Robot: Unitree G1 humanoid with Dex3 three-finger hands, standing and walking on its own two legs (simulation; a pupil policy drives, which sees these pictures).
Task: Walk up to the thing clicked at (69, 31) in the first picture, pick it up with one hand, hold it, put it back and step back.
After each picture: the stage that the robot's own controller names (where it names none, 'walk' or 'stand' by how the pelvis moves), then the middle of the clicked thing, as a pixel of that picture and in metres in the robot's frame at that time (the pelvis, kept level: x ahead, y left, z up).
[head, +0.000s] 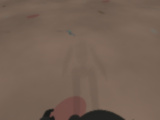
stand; (70, 32) +2.18 +0.66 -0.72
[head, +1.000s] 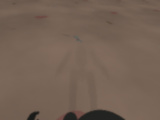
walk; (77, 38) +2.09 +0.31 -0.69
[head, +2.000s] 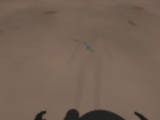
walk; (87, 46) +1.48 +0.04 -0.71
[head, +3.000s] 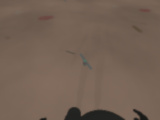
walk; (84, 62) +1.00 +0.10 -0.71
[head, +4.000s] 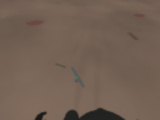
walk; (76, 79) +0.66 +0.16 -0.71
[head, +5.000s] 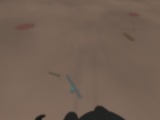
walk; (72, 90) +0.48 +0.19 -0.72
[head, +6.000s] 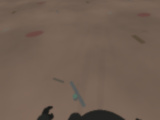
stand; (75, 97) +0.40 +0.22 -0.71
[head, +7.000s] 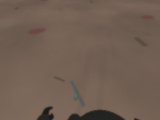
stand; (75, 96) +0.41 +0.19 -0.72
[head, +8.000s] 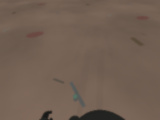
stand; (75, 97) +0.42 +0.20 -0.73
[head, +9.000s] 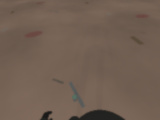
stand; (74, 98) +0.40 +0.22 -0.73
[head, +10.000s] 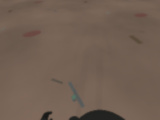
stand; (74, 98) +0.39 +0.22 -0.73
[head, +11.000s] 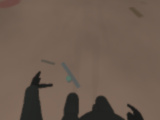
go down; (69, 79) +0.43 +0.22 -0.59
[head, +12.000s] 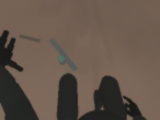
go down; (61, 60) +0.47 +0.26 -0.32
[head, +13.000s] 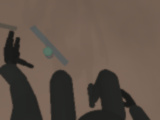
close in; (48, 53) +0.46 +0.28 -0.27
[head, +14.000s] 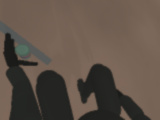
close; (24, 52) +0.45 +0.31 -0.23
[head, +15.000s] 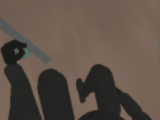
lift; (23, 52) +0.42 +0.31 -0.22
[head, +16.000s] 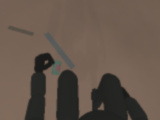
lift; (56, 67) +0.36 +0.27 -0.30
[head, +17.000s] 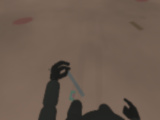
close; (72, 95) +0.33 +0.20 -0.64
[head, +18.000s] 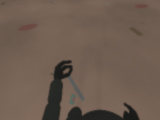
close; (72, 99) +0.32 +0.22 -0.70
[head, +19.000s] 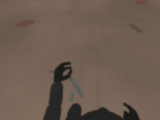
stand; (71, 96) +0.33 +0.22 -0.69
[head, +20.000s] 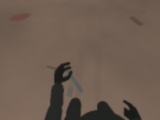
stand; (69, 91) +0.35 +0.24 -0.65
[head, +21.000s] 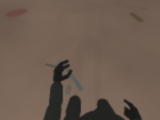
stand; (68, 89) +0.35 +0.25 -0.63
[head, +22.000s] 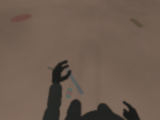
stand; (69, 93) +0.34 +0.25 -0.66
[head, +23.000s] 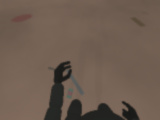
stand; (69, 93) +0.33 +0.25 -0.65
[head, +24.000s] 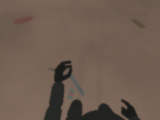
stand; (71, 94) +0.33 +0.24 -0.65
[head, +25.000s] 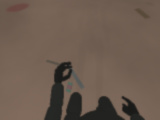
stand; (69, 87) +0.34 +0.25 -0.60
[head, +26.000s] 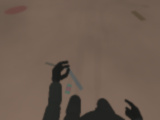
stand; (68, 88) +0.34 +0.25 -0.63
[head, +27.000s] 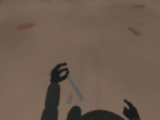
stand; (70, 99) +0.33 +0.24 -0.69
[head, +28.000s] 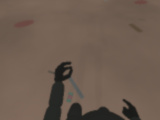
stand; (69, 97) +0.33 +0.24 -0.66
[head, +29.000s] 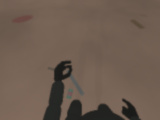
close; (69, 93) +0.34 +0.24 -0.65
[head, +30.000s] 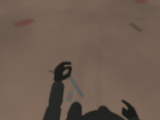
close; (69, 96) +0.33 +0.24 -0.66
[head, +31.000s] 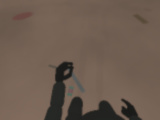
close; (70, 91) +0.34 +0.25 -0.63
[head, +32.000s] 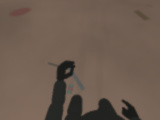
close; (70, 88) +0.34 +0.25 -0.62
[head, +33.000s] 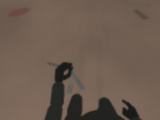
close; (70, 88) +0.35 +0.25 -0.61
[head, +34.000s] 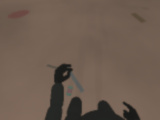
close; (69, 91) +0.33 +0.25 -0.64
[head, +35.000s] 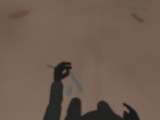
close; (69, 90) +0.33 +0.25 -0.65
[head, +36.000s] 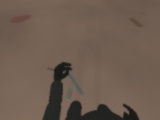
close; (69, 93) +0.33 +0.25 -0.67
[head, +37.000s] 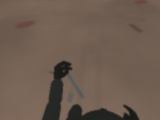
close; (70, 97) +0.33 +0.25 -0.68
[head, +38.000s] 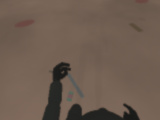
close; (70, 96) +0.33 +0.25 -0.69
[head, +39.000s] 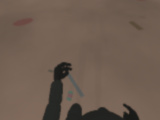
close; (69, 95) +0.32 +0.25 -0.68
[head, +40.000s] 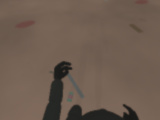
close; (70, 96) +0.33 +0.25 -0.69
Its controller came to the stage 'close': yes
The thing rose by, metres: 0.01
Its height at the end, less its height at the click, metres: -0.02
